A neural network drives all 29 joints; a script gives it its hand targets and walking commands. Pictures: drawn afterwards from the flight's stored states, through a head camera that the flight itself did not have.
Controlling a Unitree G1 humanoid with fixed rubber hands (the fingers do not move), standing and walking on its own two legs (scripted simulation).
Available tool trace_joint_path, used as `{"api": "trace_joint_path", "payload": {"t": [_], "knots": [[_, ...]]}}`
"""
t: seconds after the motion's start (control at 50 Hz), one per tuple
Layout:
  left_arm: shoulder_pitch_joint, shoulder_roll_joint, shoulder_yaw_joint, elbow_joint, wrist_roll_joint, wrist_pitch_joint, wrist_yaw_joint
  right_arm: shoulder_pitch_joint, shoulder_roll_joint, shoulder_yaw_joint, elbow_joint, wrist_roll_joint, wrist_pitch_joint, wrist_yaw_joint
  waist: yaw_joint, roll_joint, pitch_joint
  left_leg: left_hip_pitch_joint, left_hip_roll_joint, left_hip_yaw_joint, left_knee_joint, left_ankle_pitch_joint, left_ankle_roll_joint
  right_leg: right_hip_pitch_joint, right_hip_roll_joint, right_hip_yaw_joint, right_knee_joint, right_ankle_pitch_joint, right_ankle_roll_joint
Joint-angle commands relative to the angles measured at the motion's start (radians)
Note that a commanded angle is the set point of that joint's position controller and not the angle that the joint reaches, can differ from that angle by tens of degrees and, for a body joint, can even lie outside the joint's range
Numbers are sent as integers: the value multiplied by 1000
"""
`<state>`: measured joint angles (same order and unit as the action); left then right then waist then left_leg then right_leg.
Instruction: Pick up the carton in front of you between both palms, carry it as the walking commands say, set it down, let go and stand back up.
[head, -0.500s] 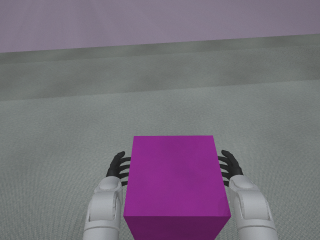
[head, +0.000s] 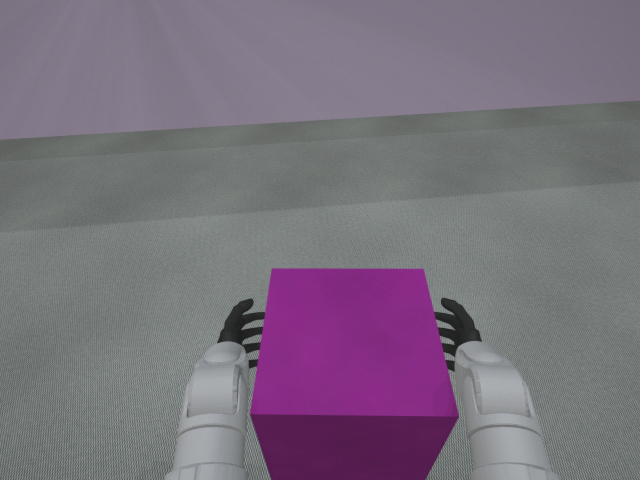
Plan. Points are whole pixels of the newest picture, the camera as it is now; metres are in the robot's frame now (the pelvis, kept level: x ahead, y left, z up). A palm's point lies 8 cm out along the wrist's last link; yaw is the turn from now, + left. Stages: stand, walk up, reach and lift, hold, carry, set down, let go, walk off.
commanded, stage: hold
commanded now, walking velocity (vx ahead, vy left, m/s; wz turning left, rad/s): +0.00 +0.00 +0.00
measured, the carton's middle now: (347, 380) +0.30 +0.00 -0.02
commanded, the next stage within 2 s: set down in 0.22 s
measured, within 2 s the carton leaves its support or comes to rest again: neither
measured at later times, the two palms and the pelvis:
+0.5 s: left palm (242, 336) +0.33 +0.15 +0.03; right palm (455, 334) +0.33 -0.15 +0.03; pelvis +0.03 -0.01 +0.00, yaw +0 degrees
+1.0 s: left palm (258, 383) +0.38 +0.15 -0.17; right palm (423, 386) +0.38 -0.15 -0.17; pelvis -0.02 -0.01 -0.10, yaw +0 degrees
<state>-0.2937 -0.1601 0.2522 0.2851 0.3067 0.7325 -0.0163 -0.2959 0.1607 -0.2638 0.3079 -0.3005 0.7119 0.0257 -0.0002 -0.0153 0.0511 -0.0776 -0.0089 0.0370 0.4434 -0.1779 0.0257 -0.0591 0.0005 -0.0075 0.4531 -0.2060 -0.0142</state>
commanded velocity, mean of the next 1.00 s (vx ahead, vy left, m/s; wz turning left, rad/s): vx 0.00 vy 0.00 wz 0.00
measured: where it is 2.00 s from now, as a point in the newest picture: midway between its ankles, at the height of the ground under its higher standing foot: outside the picture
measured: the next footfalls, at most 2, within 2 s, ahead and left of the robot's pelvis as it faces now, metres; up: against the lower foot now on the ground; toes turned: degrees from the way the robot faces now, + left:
none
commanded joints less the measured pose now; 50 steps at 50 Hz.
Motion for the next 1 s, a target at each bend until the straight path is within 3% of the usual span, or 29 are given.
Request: {"api": "trace_joint_path", "payload": {"t": [0.0,0.14,0.28,0.34,0.46,0.58,0.62,0.72,0.82,0.88,0.98], "knots": [[-508,-955,-508,5,-261,-35,-260,-521,943,498,-6,250,-34,258,2,42,-159,50,-21,-154,-132,-214,3,-85,53,90,-108,-145,-36],[-513,-949,-483,21,-255,-28,-256,-515,935,474,3,236,-24,253,0,30,-153,68,-19,-152,-135,-148,0,-76,55,91,-114,-95,-31],[-485,-921,-493,-25,-258,-30,-240,-477,922,488,-46,240,-19,228,2,14,-198,119,-36,-136,-107,50,-4,-45,58,100,-125,37,-23],[-502,-893,-447,11,-230,-52,-235,-490,911,451,-10,219,-37,219,8,8,-181,101,-44,-130,-93,49,-1,-55,57,104,-116,41,-18],[-619,-800,-262,178,-106,-168,-227,-589,870,266,165,108,-144,194,12,0,-136,-22,-54,-116,-17,-7,12,-154,65,102,-41,0,-15],[-563,-627,-115,256,8,-342,-194,-534,725,124,247,-9,-318,144,30,2,-193,-215,-78,-94,117,120,16,-298,83,96,98,129,-4],[-562,-611,-135,266,-2,-411,-195,-537,711,137,250,-3,-390,136,31,7,-266,-269,-87,-92,169,168,10,-342,93,95,151,180,4],[-633,-689,-282,297,-79,-568,-197,-619,759,296,253,76,-555,112,10,13,-540,-378,-105,-103,331,300,-5,-458,114,94,297,296,15],[-722,-725,-421,247,-156,-653,-179,-709,799,448,190,143,-645,86,13,18,-933,-500,-110,-106,506,415,-20,-559,126,91,473,409,30],[-755,-719,-447,232,-175,-645,-162,-751,796,481,176,167,-635,74,19,16,-1040,-582,-118,-98,571,356,-29,-667,139,76,544,336,39],[-840,-751,-390,301,-147,-567,-169,-844,817,426,236,157,-555,100,25,22,-944,-782,-129,-79,631,57,-32,-894,154,50,612,24,32]]}}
